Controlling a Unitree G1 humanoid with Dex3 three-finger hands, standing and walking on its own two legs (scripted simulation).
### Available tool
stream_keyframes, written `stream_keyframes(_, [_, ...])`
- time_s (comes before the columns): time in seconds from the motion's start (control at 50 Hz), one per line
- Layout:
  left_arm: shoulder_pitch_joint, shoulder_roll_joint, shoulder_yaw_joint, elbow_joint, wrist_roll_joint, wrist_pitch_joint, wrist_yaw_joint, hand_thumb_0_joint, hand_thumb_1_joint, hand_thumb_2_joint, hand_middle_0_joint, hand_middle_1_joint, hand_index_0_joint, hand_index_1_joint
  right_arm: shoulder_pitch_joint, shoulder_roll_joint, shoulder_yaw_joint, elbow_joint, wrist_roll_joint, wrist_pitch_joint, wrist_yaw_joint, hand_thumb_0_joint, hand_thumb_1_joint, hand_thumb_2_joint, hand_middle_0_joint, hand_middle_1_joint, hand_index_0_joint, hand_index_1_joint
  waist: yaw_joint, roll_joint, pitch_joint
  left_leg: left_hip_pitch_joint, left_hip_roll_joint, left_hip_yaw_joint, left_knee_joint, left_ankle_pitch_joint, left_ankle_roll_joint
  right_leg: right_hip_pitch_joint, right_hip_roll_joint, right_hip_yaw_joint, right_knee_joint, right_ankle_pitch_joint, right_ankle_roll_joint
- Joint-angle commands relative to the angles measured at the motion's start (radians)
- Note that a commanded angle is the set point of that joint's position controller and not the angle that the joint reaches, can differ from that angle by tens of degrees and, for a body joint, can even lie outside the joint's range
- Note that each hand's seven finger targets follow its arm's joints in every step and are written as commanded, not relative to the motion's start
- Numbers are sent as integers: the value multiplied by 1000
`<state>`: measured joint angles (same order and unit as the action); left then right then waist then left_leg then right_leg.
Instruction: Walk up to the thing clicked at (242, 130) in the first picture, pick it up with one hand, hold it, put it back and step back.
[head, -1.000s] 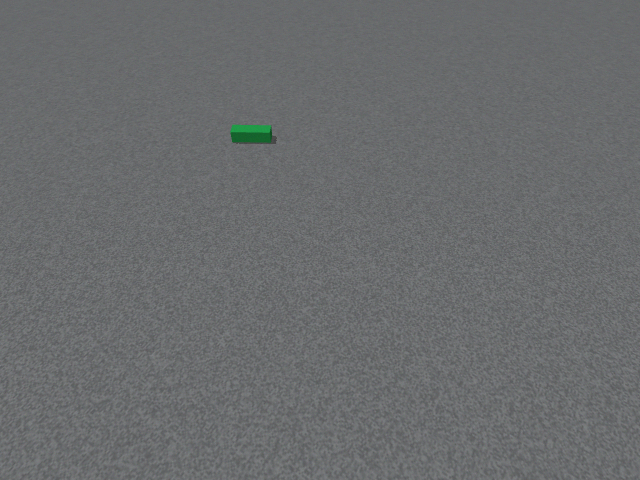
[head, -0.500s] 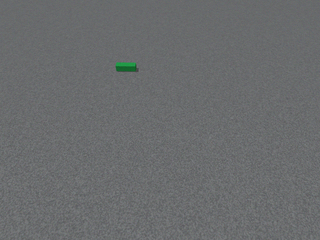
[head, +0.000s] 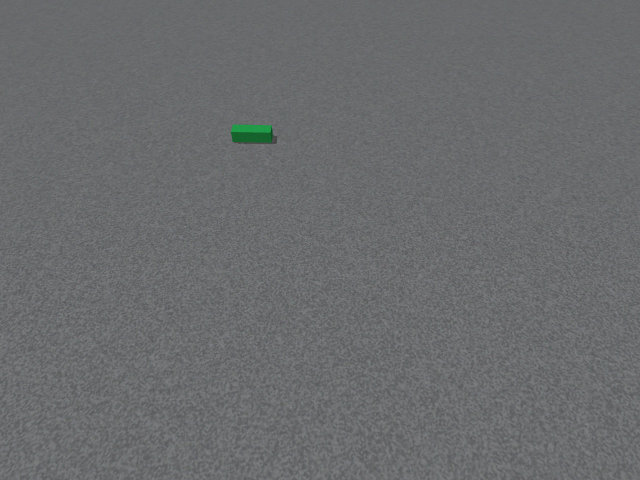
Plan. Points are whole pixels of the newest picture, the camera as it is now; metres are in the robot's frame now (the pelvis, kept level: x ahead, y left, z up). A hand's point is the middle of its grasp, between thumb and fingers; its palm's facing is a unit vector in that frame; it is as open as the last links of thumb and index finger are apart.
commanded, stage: stand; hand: left
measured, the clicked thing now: (252, 133) +1.85 +0.37 -0.75
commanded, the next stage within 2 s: walk up in 0.12 s
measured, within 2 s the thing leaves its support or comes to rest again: neither
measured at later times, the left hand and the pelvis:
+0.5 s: hand out of the picture +0.07 +0.35 -0.17, palm faces +0.04 -0.92 -0.39, open 7.4 cm; pelvis +0.09 +0.05 -0.02, yaw +3 degrees
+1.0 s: hand (163, 278) +0.49 +0.32 -0.14, palm faces -0.02 -0.92 -0.39, open 7.4 cm; pelvis +0.36 +0.04 -0.04, yaw +1 degrees
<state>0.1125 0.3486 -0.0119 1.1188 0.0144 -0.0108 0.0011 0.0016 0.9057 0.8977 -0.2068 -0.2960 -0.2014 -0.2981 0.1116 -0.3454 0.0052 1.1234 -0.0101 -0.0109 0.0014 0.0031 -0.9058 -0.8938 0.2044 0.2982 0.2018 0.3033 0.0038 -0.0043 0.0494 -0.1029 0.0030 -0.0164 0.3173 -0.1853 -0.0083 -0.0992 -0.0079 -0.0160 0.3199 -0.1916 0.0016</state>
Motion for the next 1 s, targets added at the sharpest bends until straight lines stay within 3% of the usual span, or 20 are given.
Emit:
stream_keyframes(0.0, [-32, 208, 45, -61, -7, -23, 9, 0, 900, 900, -200, -300, -200, -300, -38, -211, -43, -61, 4, -22, -14, 0, -900, -900, 200, 300, 200, 300, 2, 3, -76, 25, 125, -87, -38, 204, 28, 20, -122, 96, -39, 185, -32])
stream_keyframes(0.08, [-37, 205, 46, -62, -6, -21, 9, 0, 900, 900, -200, -300, -200, -300, -32, -213, -43, -60, 3, -23, -15, 0, -900, -900, 200, 300, 200, 300, -2, 19, -67, 8, 123, -85, -45, 187, 27, 19, -122, 97, -44, 172, -29])
stream_keyframes(0.1, [25, 345, 122, -108, 7, -41, -26, 0, 900, 900, -200, -300, -200, -300, 23, -324, -122, -121, -17, -44, 18, 0, -900, -900, 200, 300, 200, 300, -1, 11, -179, 12, 99, -111, 50, -413, 118, 16, -76, 75, 69, -362, -66])
stream_keyframes(0.12, [13, 321, 122, -113, 17, -43, -39, 0, 900, 900, -200, -300, -200, -300, 3, -326, -128, -123, -25, -44, 33, 0, -900, -900, 200, 300, 200, 300, 5, 43, -96, -85, 120, -155, 50, -550, 139, -94, -99, 112, 111, -485, -83])
stream_keyframes(0.2, [78, 294, 130, -139, 20, -63, -56, 0, 900, 900, -200, -300, -200, -300, -103, -260, -131, -205, -22, -55, 58, 0, -900, -900, 200, 300, 200, 300, 71, -17, 37, -351, 104, -144, 170, -386, 113, -52, -166, 237, 48, -457, -135])
stream_keyframes(0.26, [169, 416, 165, -149, 28, -79, -47, 0, 900, 900, -200, -300, -200, -300, -163, -257, -122, -251, -27, -61, 58, 0, -900, -900, 200, 300, 200, 300, 115, -133, 60, -702, 65, -52, 545, -301, 35, 213, -440, 598, -250, -593, -283])
stream_keyframes(0.4, [47, 368, 139, -226, 11, -81, -54, 0, 900, 900, -200, -300, -200, -300, -43, -260, -141, -226, -20, -68, 97, 0, -900, -900, 200, 300, 200, 300, 23, -140, 44, -289, 85, 34, 260, -94, 16, -24, -218, 117, -126, -227, -169])
stream_keyframes(0.46, [59, 316, 115, -244, 3, -71, -66, 0, 900, 900, -200, -300, -200, -300, 233, -301, -180, -152, -30, -69, 73, 0, -900, -900, 200, 300, 200, 300, -120, 53, -116, 267, -7, 125, 177, -45, 44, -309, -108, -53, 312, 11, -118])
stream_keyframes(0.48, [102, 239, 93, -254, -4, -68, -62, 0, 900, 900, -200, -300, -200, -300, 363, -379, -204, -141, -46, -74, 57, 0, -900, -900, 200, 300, 200, 300, -178, 279, -183, 431, 150, -151, 43, -346, 112, -527, 1, -106, 664, -165, -78])
stream_keyframes(0.5, [71, 240, 92, -280, -7, -74, -53, 0, 900, 900, -200, -300, -200, -300, 362, -479, -211, -173, -28, -83, 53, 0, -900, -900, 200, 300, 200, 300, -172, 347, -168, 365, 403, -654, -159, -574, 221, -666, 88, 44, 833, -400, -61])
stream_keyframes(0.52, [21, 325, 96, -281, -1, -79, -43, 0, 900, 900, -200, -300, -200, -300, 275, -476, -213, -200, 2, -79, 52, 0, -900, -900, 200, 300, 200, 300, -139, 186, -112, 258, 452, -692, -181, -563, 282, -647, 1, 159, 883, -343, -70])
stream_keyframes(0.56, [99, 329, 98, -228, -25, -78, -50, 0, 900, 900, -200, -300, -200, -300, 154, -382, -173, -248, 5, -83, 42, 0, -900, -900, 200, 300, 200, 300, -48, 78, -32, 158, 345, -374, -101, -390, 223, -625, -74, 161, 825, -178, -58])
stream_keyframes(0.62, [162, 319, 108, -192, -13, -63, -78, 0, 900, 900, -200, -300, -200, -300, 94, -332, -146, -274, 8, -98, 47, 0, -900, -900, 200, 300, 200, 300, 0, 126, 50, -70, 272, -156, -169, -271, 190, -488, -113, 89, 672, -80, -5])
stream_keyframes(0.74, [12, 289, 117, -259, -3, -55, -114, 0, 900, 900, -200, -300, -200, -300, 117, -349, -151, -294, 7, -113, 55, 0, -900, -900, 200, 300, 200, 300, -21, 147, 114, -82, 246, -34, -214, -254, 208, -455, -140, 17, 385, 88, 4])
stream_keyframes(0.84, [-32, 249, 117, -271, -7, -64, -106, 0, 900, 900, -200, -300, -200, -300, 174, -341, -153, -296, 7, -104, 43, 0, -900, -900, 200, 300, 200, 300, -16, 93, 27, -22, 247, 23, -53, 132, 172, -274, -80, -55, 279, 124, -40])
stream_keyframes(0.9, [221, 293, 152, -212, -6, -71, -79, 0, 900, 900, -200, -300, -200, -300, 199, -301, -132, -302, -4, -92, 36, 0, -900, -900, 200, 300, 200, 300, 120, -52, -132, -96, 146, 117, 444, 351, 112, 108, 1, -109, 213, -6, -81])
stream_keyframes(0.92, [357, 375, 181, -202, 6, -76, -62, 0, 900, 900, -200, -300, -200, -300, 248, -243, -112, -316, 2, -91, 35, 0, -900, -900, 200, 300, 200, 300, 165, -235, -221, -305, 67, 143, 761, 113, 81, 309, -167, 145, 155, -231, -123])
stream_keyframes(0.94, [355, 463, 191, -219, -13, -86, -56, 0, 900, 900, -200, -300, -200, -300, 284, -230, -105, -338, 22, -93, 33, 0, -900, -900, 200, 300, 200, 300, 128, -338, -243, -562, -47, 80, 940, -318, 54, 428, -446, 693, -54, -309, -239])
stream_keyframes(0.96, [276, 451, 186, -249, -30, -85, -52, 0, 900, 900, -200, -300, -200, -300, 195, -319, -123, -317, 8, -88, 22, 0, -900, -900, 200, 300, 200, 300, 129, -169, -169, -577, 36, -40, 1020, -308, 55, 279, -462, 721, -83, -358, -288])
stream_keyframes(0.98, [223, 411, 174, -262, -36, -87, -48, 0, 900, 900, -200, -300, -200, -300, 171, -323, -122, -302, 21, -89, 26, 0, -900, -900, 200, 300, 200, 300, 104, -87, -96, -556, 69, -77, 1004, -208, 58, 176, -409, 545, -78, -251, -274])
